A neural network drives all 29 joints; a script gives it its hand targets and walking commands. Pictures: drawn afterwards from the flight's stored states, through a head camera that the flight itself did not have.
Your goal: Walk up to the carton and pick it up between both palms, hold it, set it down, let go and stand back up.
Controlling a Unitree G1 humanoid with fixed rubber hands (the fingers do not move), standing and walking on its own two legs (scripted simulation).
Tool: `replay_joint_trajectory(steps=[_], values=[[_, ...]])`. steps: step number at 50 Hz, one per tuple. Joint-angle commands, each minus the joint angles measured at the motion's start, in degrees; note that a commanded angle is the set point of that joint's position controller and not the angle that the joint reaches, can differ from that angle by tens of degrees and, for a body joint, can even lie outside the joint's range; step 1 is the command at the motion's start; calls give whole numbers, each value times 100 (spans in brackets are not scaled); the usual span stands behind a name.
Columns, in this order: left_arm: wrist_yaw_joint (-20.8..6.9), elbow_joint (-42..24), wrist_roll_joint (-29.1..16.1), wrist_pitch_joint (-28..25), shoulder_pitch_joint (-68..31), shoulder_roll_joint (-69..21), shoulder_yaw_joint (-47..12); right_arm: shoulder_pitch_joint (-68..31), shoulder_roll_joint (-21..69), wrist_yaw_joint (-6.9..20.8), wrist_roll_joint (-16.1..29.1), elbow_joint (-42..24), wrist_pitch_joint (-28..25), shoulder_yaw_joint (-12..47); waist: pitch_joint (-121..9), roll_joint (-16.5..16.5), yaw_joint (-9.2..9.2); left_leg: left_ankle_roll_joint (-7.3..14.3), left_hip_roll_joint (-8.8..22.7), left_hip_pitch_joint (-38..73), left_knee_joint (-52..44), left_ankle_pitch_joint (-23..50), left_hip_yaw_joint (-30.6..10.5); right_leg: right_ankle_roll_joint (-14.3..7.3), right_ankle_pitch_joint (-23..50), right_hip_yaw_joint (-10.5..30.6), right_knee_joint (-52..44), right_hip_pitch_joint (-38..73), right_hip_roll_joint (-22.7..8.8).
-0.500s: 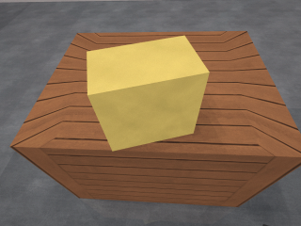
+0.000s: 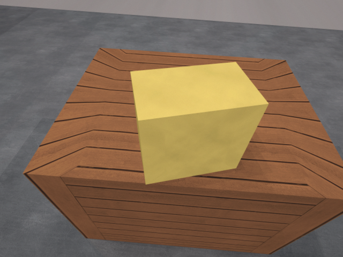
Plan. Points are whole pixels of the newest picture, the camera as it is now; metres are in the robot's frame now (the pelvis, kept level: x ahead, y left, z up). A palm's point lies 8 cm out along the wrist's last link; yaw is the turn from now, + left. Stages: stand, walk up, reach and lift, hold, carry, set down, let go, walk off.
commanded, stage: walk up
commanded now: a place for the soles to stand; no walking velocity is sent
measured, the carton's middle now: (189, 125) +0.45 -0.02 +0.05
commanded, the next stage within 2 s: reach and lift in 1.42 s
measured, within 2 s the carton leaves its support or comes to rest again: neither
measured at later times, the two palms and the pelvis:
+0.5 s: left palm out of the picture +0.11 +0.29 -0.11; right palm out of the picture +0.11 -0.31 -0.12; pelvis +0.03 -0.01 +0.00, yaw -1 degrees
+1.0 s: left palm out of the picture +0.10 +0.27 -0.11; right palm out of the picture +0.08 -0.32 -0.12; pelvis +0.03 -0.03 +0.00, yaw -1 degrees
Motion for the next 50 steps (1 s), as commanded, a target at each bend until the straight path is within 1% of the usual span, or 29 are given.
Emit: replay_joint_trajectory(steps=[1,3,4,5,7,12,15,16,18,20,21,22,23,24,27,29,31,32,34,35,36,37,38,42,44,46,48,49,50], values=[[97,-30,6,-230,-126,1123,261,-401,-1570,-121,13,-283,-264,-398,-460,414,38,229,834,173,-836,352,-736,-331,435,131,-391,320,-233],[131,-30,-26,-249,-264,1061,249,-443,-1471,-126,7,-223,-291,-414,-315,518,-26,140,682,419,-497,1682,-315,-272,1284,189,-435,216,-340],[104,72,-6,-222,-174,1034,242,-345,-1357,-131,-13,-180,-275,-384,-578,687,0,76,685,472,-430,1696,-222,-290,1336,195,-396,385,-401],[88,12,-45,-206,-269,1079,286,-199,-1434,-164,-7,-152,-278,-415,-495,346,-36,91,678,510,-436,1740,-293,-278,1361,55,-369,330,-366],[108,128,1,-177,-434,1078,283,-237,-1405,-203,23,-85,-251,-369,-439,198,-53,116,761,391,-459,1835,-359,-264,1352,10,-380,449,-352],[176,211,-15,-139,-400,932,250,-272,-1376,-210,-8,26,-190,-373,-768,519,-43,153,834,693,-481,1699,-318,-215,1250,-31,-365,562,-390],[204,302,-19,-184,-492,880,236,-243,-1405,-227,45,43,-202,-375,-532,143,-102,98,815,769,-461,2128,-229,-289,1769,45,-347,485,-385],[209,309,-27,-163,-450,953,281,-192,-1419,-239,-19,95,-212,-395,-619,512,-60,92,770,615,-435,2150,-263,-312,1734,76,-316,632,-369],[191,314,-27,-150,-452,875,275,-321,-1448,-262,0,55,-187,-382,-376,170,17,63,774,578,-419,2009,-147,-332,1925,52,-358,631,-420],[226,411,-54,-118,-431,960,300,-310,-1444,-275,26,174,-169,-368,-482,247,54,82,798,552,-538,1947,-68,-348,1691,31,-229,669,-391],[222,407,8,-123,-575,872,294,-406,-1519,-261,-15,75,-171,-380,-461,611,32,49,694,555,-547,1712,-85,-297,1516,-84,-302,592,-305],[229,336,17,-109,-680,955,297,-420,-1468,-257,20,70,-203,-384,-599,414,-28,158,755,575,-565,1660,-150,-278,1764,-9,-293,762,-386],[246,386,17,-132,-694,838,271,-386,-1386,-269,-13,216,-201,-347,-314,-118,-54,70,751,559,-586,1777,-155,-302,1762,38,-382,526,-335],[242,376,36,-141,-694,896,278,-406,-1367,-275,-47,107,-182,-369,-295,-202,-42,59,755,579,-545,1587,-174,-296,1604,-31,-432,445,-345],[233,360,48,-160,-582,863,320,-310,-1285,-257,-27,241,-180,-416,-215,75,-39,28,771,610,-541,1461,-132,-385,1602,91,-515,498,-455],[227,367,24,-164,-733,947,307,-195,-1355,-294,-53,230,-151,-416,-411,-99,-120,61,771,681,-645,1276,-173,-433,1412,168,-483,489,-457],[237,336,26,-171,-589,802,307,-345,-1415,-292,-85,302,-187,-397,-208,234,10,84,722,537,-586,1560,-78,-476,1730,93,-500,616,-408],[234,331,-4,-192,-594,836,319,-307,-1460,-272,-73,259,-195,-415,-371,-46,1,56,778,625,-551,1530,-150,-427,1923,105,-444,655,-454],[238,365,16,-164,-566,777,287,-441,-1312,-273,-138,205,-204,-397,-462,252,-32,72,744,692,-527,1302,-138,-375,1629,75,-442,554,-378],[212,311,49,-160,-678,812,283,-307,-1319,-256,-64,128,-206,-385,-469,127,-120,95,711,645,-706,979,-57,-429,1308,24,-467,540,-400],[227,320,20,-167,-710,903,319,-298,-1457,-280,-49,280,-197,-429,-361,184,-123,43,750,751,-579,1348,-75,-423,1464,101,-526,478,-371],[220,349,40,-143,-711,885,305,-186,-1359,-289,-49,326,-170,-423,-395,-153,-141,37,715,738,-636,1292,-81,-344,1419,-34,-539,511,-375],[247,316,61,-164,-733,790,277,-233,-1331,-292,-83,352,-162,-410,-216,160,-89,23,690,627,-776,1170,-13,-433,1346,125,-516,495,-349],[235,314,17,-149,-627,838,308,-553,-1318,-264,-82,243,-145,-413,-79,32,2,87,714,474,-761,689,-251,-408,834,53,-720,366,-321],[221,327,93,-149,-600,865,255,-302,-1288,-249,-64,286,-192,-394,-67,-13,-148,79,727,636,-778,599,-122,-350,822,54,-686,280,-300],[219,302,45,-143,-699,831,345,-256,-1295,-260,-128,369,-181,-447,-3,364,-120,107,791,491,-937,730,-222,-395,582,78,-587,277,-308],[194,254,43,-144,-582,809,284,-81,-1265,-253,-103,364,-207,-412,-295,283,-152,93,764,697,-802,969,-129,-370,962,122,-606,340,-331],[235,354,48,-151,-507,753,292,-139,-1182,-269,-28,397,-220,-375,-146,349,-31,103,802,424,-949,1197,-241,-412,1124,151,-520,551,-282],[239,295,15,-158,-537,868,311,-282,-1252,-244,-87,334,-218,-417,-125,332,-53,56,773,374,-843,832,-135,-381,967,75,-580,465,-295]])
